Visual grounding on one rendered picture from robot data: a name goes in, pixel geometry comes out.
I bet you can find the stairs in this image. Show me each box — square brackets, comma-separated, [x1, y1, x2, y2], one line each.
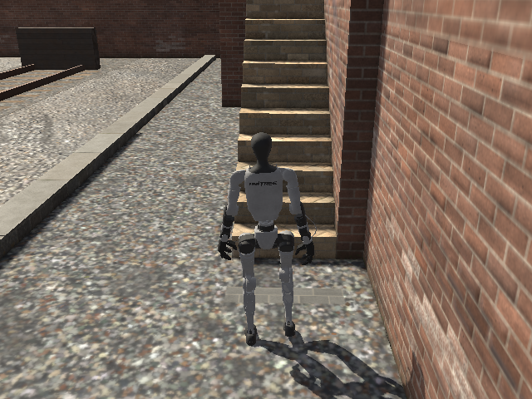
[232, 0, 337, 259]

